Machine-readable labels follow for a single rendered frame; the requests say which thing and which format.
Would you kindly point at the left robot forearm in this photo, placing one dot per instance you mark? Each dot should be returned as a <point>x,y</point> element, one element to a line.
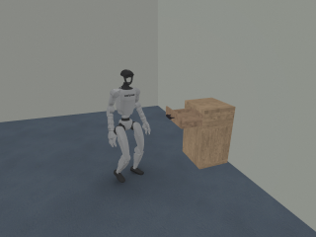
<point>141,114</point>

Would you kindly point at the right robot forearm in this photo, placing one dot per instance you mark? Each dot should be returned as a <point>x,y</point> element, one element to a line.
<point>110,117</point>

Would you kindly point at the robot right upper arm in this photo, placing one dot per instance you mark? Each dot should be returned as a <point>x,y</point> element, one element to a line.
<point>112,99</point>

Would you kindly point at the robot left shin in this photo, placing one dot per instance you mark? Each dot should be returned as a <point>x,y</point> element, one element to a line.
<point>137,159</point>

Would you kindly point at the robot left upper arm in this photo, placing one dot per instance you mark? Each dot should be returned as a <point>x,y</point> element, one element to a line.
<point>137,104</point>

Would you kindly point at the drawer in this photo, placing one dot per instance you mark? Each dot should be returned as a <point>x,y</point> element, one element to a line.
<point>185,118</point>

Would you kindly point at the left robot hand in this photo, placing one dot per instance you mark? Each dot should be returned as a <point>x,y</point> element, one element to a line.
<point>146,127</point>

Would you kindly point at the right robot thigh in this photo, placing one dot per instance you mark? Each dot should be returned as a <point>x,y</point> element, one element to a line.
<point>123,142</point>

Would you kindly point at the right robot hand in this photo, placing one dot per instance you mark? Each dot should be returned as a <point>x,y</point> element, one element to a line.
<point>112,138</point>

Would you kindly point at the cabinet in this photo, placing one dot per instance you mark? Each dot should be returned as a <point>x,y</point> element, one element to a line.
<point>208,145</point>

